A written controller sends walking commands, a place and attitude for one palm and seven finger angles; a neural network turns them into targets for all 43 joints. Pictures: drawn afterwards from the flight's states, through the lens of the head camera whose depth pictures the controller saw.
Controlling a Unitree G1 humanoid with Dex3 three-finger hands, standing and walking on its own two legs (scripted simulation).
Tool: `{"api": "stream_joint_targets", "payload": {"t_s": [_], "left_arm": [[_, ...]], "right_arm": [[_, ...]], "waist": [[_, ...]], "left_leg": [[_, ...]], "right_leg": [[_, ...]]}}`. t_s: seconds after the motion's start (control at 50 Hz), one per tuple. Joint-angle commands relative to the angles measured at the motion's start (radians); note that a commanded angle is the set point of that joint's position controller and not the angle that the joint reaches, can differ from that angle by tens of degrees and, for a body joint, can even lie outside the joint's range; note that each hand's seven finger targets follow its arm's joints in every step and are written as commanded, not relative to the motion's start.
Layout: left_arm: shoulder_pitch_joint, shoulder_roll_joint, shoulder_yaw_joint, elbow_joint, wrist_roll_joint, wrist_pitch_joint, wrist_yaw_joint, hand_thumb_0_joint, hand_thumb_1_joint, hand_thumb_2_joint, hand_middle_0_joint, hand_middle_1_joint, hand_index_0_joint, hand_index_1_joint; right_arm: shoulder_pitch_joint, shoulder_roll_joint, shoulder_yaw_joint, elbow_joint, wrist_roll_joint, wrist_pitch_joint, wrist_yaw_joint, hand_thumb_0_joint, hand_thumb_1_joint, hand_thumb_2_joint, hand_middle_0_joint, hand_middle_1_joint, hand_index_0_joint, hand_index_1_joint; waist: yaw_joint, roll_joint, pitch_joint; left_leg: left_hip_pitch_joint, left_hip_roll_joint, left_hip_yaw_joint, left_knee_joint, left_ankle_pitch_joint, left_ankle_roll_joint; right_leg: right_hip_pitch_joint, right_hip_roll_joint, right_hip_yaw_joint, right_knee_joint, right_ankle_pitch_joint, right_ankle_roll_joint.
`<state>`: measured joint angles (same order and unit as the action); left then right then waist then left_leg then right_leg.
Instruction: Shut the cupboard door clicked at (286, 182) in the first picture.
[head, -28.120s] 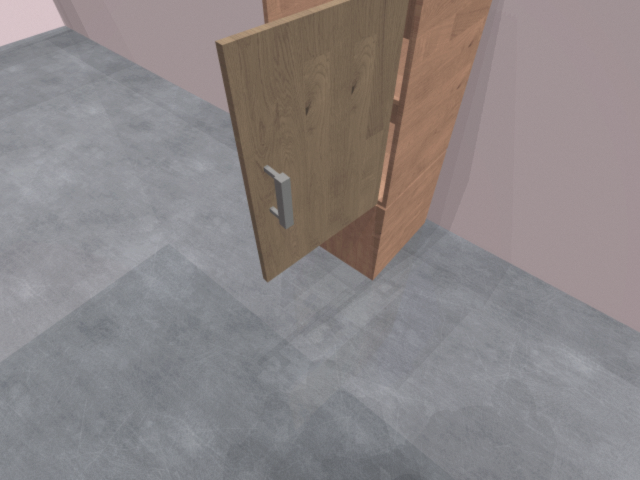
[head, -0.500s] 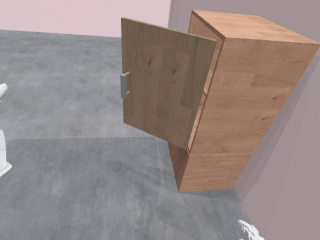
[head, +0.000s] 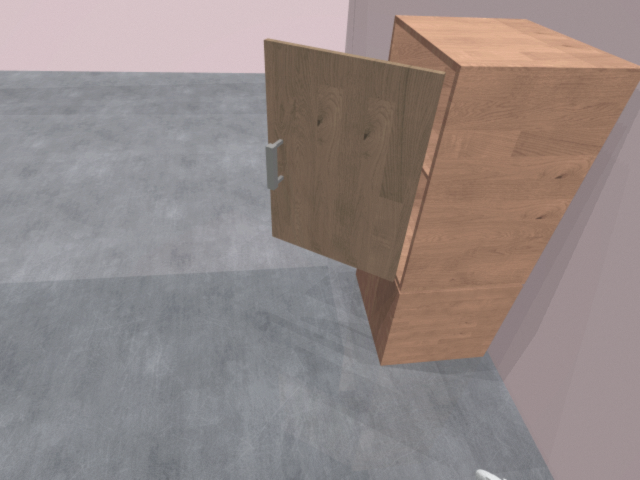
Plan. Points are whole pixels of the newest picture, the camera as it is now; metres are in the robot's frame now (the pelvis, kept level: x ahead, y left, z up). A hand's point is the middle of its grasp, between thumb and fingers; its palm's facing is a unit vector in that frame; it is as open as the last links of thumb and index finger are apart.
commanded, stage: stop stepping back and stand still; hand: left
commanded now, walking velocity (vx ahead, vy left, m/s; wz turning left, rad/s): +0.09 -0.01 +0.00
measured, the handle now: (276, 164) +0.92 +0.19 -0.05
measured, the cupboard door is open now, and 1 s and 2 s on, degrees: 56 56 56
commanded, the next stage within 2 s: let the arm hang, fingers relaxed in 0.34 s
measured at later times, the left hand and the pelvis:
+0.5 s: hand (37, 331) +0.21 +0.31 +0.15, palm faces +0.40 -0.70 -0.59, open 7.4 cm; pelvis +0.02 +0.03 -0.01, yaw +4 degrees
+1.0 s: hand out of the picture -0.07 +0.25 -0.17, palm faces +0.13 -0.96 -0.23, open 7.2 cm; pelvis -0.01 +0.06 +0.00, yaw +5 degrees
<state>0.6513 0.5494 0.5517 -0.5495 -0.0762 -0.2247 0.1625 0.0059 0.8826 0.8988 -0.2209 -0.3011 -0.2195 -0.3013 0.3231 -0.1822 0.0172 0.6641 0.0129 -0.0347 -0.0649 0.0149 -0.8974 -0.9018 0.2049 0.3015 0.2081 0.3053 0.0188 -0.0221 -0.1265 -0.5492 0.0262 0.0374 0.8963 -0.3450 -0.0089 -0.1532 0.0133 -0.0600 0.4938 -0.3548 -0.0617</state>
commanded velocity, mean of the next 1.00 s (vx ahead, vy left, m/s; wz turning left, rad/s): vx -0.01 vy -0.05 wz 0.00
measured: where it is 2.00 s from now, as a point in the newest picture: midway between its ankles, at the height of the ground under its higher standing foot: outside the picture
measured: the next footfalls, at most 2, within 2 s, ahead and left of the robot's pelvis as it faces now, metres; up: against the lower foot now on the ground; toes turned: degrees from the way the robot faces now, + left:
left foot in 0.10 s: +0.09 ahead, +0.17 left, +0.00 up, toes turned +9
right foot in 0.30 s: +0.01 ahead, -0.07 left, +0.00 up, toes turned +1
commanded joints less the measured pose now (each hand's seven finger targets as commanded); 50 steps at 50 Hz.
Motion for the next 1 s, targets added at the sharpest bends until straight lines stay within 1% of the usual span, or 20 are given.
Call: {"api": "stream_joint_targets", "payload": {"t_s": [0.0,0.06,0.12,0.14,0.16,0.24,0.28,0.32,0.36,0.4,0.42,0.46,0.52,0.6,0.64,0.68,0.7,0.74,0.88,0.98], "left_arm": [[-0.332,-0.049,-0.136,0.276,0.026,0.068,0.021,0.0,0.9,0.9,-0.2,-0.3,-0.2,-0.3],[-0.537,-0.088,-0.271,0.089,0.036,0.063,0.018,0.0,0.9,0.9,-0.2,-0.3,-0.2,-0.3],[-0.532,0.025,-0.169,-0.225,0.03,0.014,0.019,0.0,0.9,0.9,-0.2,-0.3,-0.2,-0.3],[-0.503,0.064,-0.115,-0.306,0.027,-0.003,0.017,0.0,0.9,0.9,-0.2,-0.3,-0.2,-0.3],[-0.527,0.175,-0.013,-0.425,0.032,-0.017,0.024,0.0,0.9,0.9,-0.2,-0.3,-0.2,-0.3],[-0.155,0.163,0.097,-0.46,0.017,-0.041,0.043,0.0,0.9,0.9,-0.2,-0.3,-0.2,-0.3],[-0.04,0.122,0.109,-0.376,0.007,-0.034,0.033,0.0,0.9,0.9,-0.2,-0.3,-0.2,-0.3],[-0.006,0.087,0.109,-0.24,-0.004,-0.019,0.028,0.0,0.9,0.9,-0.2,-0.3,-0.2,-0.3],[0.076,0.009,0.05,-0.054,-0.015,0.021,0.02,0.0,0.9,0.9,-0.2,-0.3,-0.2,-0.3],[0.014,0.028,0.032,0.029,-0.01,0.048,0.022,0.0,0.9,0.9,-0.2,-0.3,-0.2,-0.3],[-0.133,-0.178,-0.438,0.559,0.104,0.174,-0.125,0.0,0.9,0.9,-0.2,-0.3,-0.2,-0.3],[-0.156,-0.219,-0.449,0.598,0.094,0.246,-0.164,0.0,0.9,0.9,-0.2,-0.3,-0.2,-0.3],[-0.269,-0.209,-0.472,0.712,0.097,0.245,-0.171,0.0,0.9,0.9,-0.2,-0.3,-0.2,-0.3],[-0.332,-0.179,-0.475,0.959,0.113,0.238,-0.15,0.0,0.9,0.9,-0.2,-0.3,-0.2,-0.3],[-0.356,-0.175,-0.485,1.061,0.11,0.244,-0.14,0.0,0.9,0.9,-0.2,-0.3,-0.2,-0.3],[-0.331,-0.209,-0.496,1.162,0.097,0.247,-0.135,0.0,0.9,0.9,-0.2,-0.3,-0.2,-0.3],[-0.307,-0.228,-0.502,1.216,0.088,0.248,-0.134,0.0,0.9,0.9,-0.2,-0.3,-0.2,-0.3],[-0.247,-0.269,-0.48,1.302,0.092,0.245,-0.136,0.0,0.9,0.9,-0.2,-0.3,-0.2,-0.3],[-0.282,-0.249,-0.505,1.477,0.093,0.226,-0.148,0.0,0.9,0.9,-0.2,-0.3,-0.2,-0.3],[-0.262,-0.253,-0.518,1.567,0.093,0.228,-0.145,0.0,0.9,0.9,-0.2,-0.3,-0.2,-0.3]], "right_arm": [[-0.166,-0.157,-0.043,-0.127,0.007,-0.063,-0.038,0.0,-0.9,-0.9,0.2,0.3,0.2,0.3],[-0.188,-0.176,-0.054,-0.149,0.001,-0.084,-0.054,0.0,-0.9,-0.9,0.2,0.3,0.2,0.3],[-0.206,-0.173,-0.046,-0.185,0.0,-0.111,-0.046,0.0,-0.9,-0.9,0.2,0.3,0.2,0.3],[-0.195,-0.157,-0.038,-0.169,-0.01,-0.122,-0.041,0.0,-0.9,-0.9,0.2,0.3,0.2,0.3],[-0.193,-0.161,-0.043,-0.17,-0.019,-0.129,-0.042,0.0,-0.9,-0.9,0.2,0.3,0.2,0.3],[-0.173,-0.12,-0.044,-0.177,-0.026,-0.152,-0.004,0.0,-0.9,-0.9,0.2,0.3,0.2,0.3],[-0.155,-0.116,-0.051,-0.196,-0.017,-0.141,0.012,0.0,-0.9,-0.9,0.2,0.3,0.2,0.3],[-0.126,-0.116,-0.061,-0.191,-0.007,-0.119,0.02,0.0,-0.9,-0.9,0.2,0.3,0.2,0.3],[-0.1,-0.117,-0.068,-0.185,0.006,-0.086,0.023,0.0,-0.9,-0.9,0.2,0.3,0.2,0.3],[-0.121,-0.124,-0.059,-0.175,0.016,-0.058,0.014,0.0,-0.9,-0.9,0.2,0.3,0.2,0.3],[-0.244,-0.191,-0.06,-0.056,0.003,-0.133,0.078,0.0,-0.9,-0.9,0.2,0.3,0.2,0.3],[-0.154,-0.176,-0.075,-0.035,-0.016,-0.088,0.063,0.0,-0.9,-0.9,0.2,0.3,0.2,0.3],[-0.166,-0.183,-0.049,-0.032,-0.018,-0.014,0.054,0.0,-0.9,-0.9,0.2,0.3,0.2,0.3],[-0.171,-0.156,-0.048,-0.018,-0.051,0.038,0.049,0.0,-0.9,-0.9,0.2,0.3,0.2,0.3],[-0.126,-0.15,-0.051,0.043,-0.051,0.048,0.053,0.0,-0.9,-0.9,0.2,0.3,0.2,0.3],[-0.09,-0.16,-0.044,0.106,-0.048,0.039,0.057,0.0,-0.9,-0.9,0.2,0.3,0.2,0.3],[-0.099,-0.168,-0.043,0.127,-0.046,0.038,0.053,0.0,-0.9,-0.9,0.2,0.3,0.2,0.3],[-0.132,-0.144,-0.05,0.146,-0.047,0.04,0.043,0.0,-0.9,-0.9,0.2,0.3,0.2,0.3],[-0.058,-0.134,-0.055,0.242,-0.03,0.04,0.032,0.0,-0.9,-0.9,0.2,0.3,0.2,0.3],[-0.042,-0.138,-0.055,0.307,-0.025,0.041,0.032,0.0,-0.9,-0.9,0.2,0.3,0.2,0.3]], "waist": [[-0.049,-0.115,0.259],[-0.049,-0.049,0.276],[-0.049,0.161,0.234],[-0.055,0.213,0.214],[-0.047,0.257,0.188],[-0.004,0.426,-0.003],[-0.012,0.391,-0.06],[-0.033,0.186,-0.097],[-0.047,-0.059,-0.092],[-0.053,-0.133,-0.043],[-0.068,-0.066,0.029],[-0.064,-0.097,0.021],[-0.022,-0.27,0.101],[-0.021,-0.361,0.175],[-0.037,-0.192,0.17],[-0.033,0.169,0.137],[-0.02,0.292,0.139],[0.005,0.379,0.13],[-0.026,0.096,0.1],[-0.026,0.022,0.169]], "left_leg": [[0.245,0.019,0.067,-0.217,-0.012,0.03],[0.308,0.043,0.003,-0.342,-0.049,0.053],[0.28,0.22,-0.342,-0.608,-0.12,0.11],[0.236,0.234,-0.394,-0.69,-0.206,0.109],[0.196,0.245,-0.413,-0.731,-0.236,0.108],[0.35,0.219,-0.194,-0.576,0.177,0.082],[0.321,0.169,-0.068,-0.463,0.281,0.039],[0.275,0.112,0.012,-0.332,0.269,0.005],[0.204,0.064,0.013,-0.235,0.219,-0.012],[0.177,0.058,0.013,-0.251,0.183,-0.007],[0.113,0.093,-0.04,-0.139,0.312,-0.001],[0.247,0.082,-0.03,-0.173,0.452,0.012],[0.172,0.071,-0.046,-0.165,0.309,0.032],[0.143,0.001,-0.012,-0.141,0.023,0.016],[0.239,0.015,-0.026,-0.231,0.182,0.018],[0.325,0.083,-0.116,-0.363,0.464,0.05],[0.279,0.117,-0.166,-0.43,0.403,0.077],[0.206,0.109,-0.177,-0.507,0.173,0.08],[0.333,0.096,-0.121,-0.485,0.193,0.046],[0.345,0.098,-0.115,-0.552,0.12,0.045]], "right_leg": [[-0.371,-0.198,0.094,-0.202,-0.347,-0.049],[-0.352,-0.155,0.081,-0.096,-0.24,-0.013],[-0.275,-0.025,0.012,0.12,-0.058,0.065],[-0.223,-0.006,0.016,0.178,-0.083,0.07],[-0.185,-0.002,0.019,0.237,-0.094,0.074],[-0.098,-0.005,0.015,0.089,-0.039,0.061],[0.004,-0.001,0.002,-0.053,0.059,0.058],[0.07,-0.071,0.106,-0.089,0.281,0.023],[0.091,-0.174,0.242,-0.071,0.597,-0.028],[0.092,-0.187,0.196,-0.042,0.731,-0.013],[-0.027,-0.24,0.084,0.129,0.933,-0.011],[-0.138,-0.147,0.054,0.155,0.769,0.024],[-0.168,-0.157,0.04,0.065,0.513,0.018],[-0.111,-0.221,0.109,0.015,0.724,-0.06],[-0.141,-0.201,0.093,0.021,0.519,-0.04],[-0.15,-0.109,0.044,0.07,0.189,0.023],[-0.105,-0.079,0.025,0.057,0.054,0.04],[-0.02,-0.067,0.03,0.004,0.031,0.032],[-0.021,-0.098,0.064,-0.146,0.116,0.013],[-0.058,-0.096,0.06,-0.174,0.068,0.02]]}}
